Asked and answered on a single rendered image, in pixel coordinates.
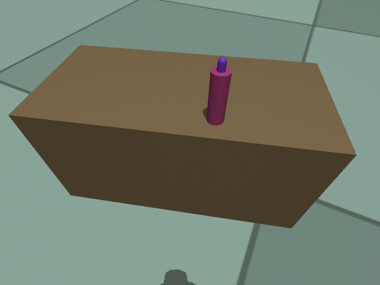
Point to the bottle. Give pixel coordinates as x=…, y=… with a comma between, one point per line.
x=220, y=77

